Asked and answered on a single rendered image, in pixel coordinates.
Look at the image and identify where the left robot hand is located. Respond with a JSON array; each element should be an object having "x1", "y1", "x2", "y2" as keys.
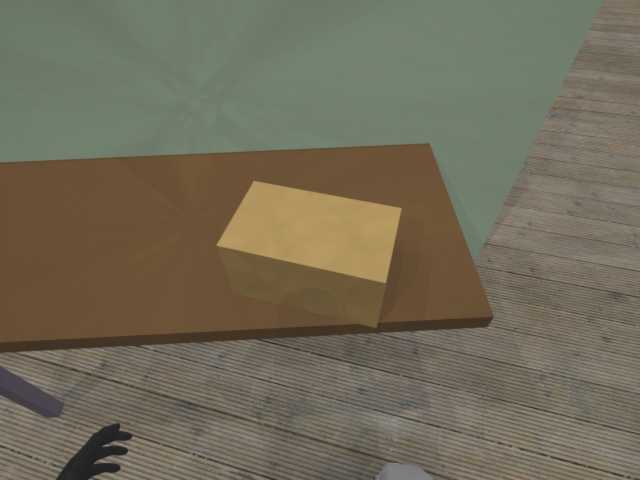
[{"x1": 56, "y1": 423, "x2": 132, "y2": 480}]

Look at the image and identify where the table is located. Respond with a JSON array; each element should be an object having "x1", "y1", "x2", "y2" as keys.
[{"x1": 0, "y1": 143, "x2": 494, "y2": 418}]

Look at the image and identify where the carton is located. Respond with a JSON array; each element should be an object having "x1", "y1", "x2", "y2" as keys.
[{"x1": 216, "y1": 181, "x2": 402, "y2": 328}]

